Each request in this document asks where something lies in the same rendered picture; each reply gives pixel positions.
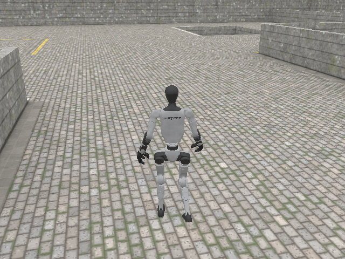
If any left robot thigh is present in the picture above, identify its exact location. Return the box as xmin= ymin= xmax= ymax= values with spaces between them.
xmin=154 ymin=150 xmax=165 ymax=185

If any robot right forearm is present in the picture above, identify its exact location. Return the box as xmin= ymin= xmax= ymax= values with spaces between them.
xmin=194 ymin=129 xmax=203 ymax=146

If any robot right upper arm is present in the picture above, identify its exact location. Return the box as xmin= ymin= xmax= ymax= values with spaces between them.
xmin=183 ymin=108 xmax=199 ymax=137

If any robot left forearm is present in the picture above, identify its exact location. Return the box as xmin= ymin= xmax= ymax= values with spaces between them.
xmin=139 ymin=131 xmax=151 ymax=154

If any right robot hand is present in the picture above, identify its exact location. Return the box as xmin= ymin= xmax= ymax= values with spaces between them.
xmin=191 ymin=143 xmax=203 ymax=152

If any left robot foot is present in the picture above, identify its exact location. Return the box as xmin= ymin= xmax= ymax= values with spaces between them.
xmin=157 ymin=204 xmax=165 ymax=217

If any robot left upper arm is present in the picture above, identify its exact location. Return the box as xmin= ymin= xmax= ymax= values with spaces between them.
xmin=146 ymin=109 xmax=161 ymax=140

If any left robot hand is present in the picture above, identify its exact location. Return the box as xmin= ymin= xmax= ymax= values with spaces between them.
xmin=137 ymin=151 xmax=149 ymax=164

